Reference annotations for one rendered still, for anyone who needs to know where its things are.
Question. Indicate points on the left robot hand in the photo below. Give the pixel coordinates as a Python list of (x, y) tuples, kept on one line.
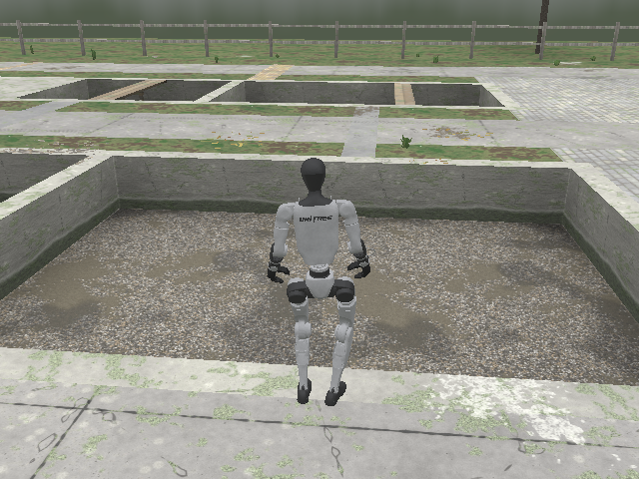
[(273, 277)]

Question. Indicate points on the left robot forearm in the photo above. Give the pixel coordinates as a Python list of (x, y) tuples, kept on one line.
[(275, 262)]

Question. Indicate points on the robot right upper arm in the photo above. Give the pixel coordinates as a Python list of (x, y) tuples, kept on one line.
[(347, 210)]

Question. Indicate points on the right robot hand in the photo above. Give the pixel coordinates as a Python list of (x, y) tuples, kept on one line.
[(365, 270)]

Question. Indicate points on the robot left thigh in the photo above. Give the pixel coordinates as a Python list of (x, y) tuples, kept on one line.
[(297, 294)]

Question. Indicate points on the humanoid robot head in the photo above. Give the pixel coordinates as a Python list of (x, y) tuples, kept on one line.
[(313, 173)]

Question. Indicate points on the robot left upper arm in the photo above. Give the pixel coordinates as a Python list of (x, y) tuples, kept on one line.
[(284, 214)]

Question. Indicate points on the right robot forearm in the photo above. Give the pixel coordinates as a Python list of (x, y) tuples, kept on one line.
[(362, 257)]

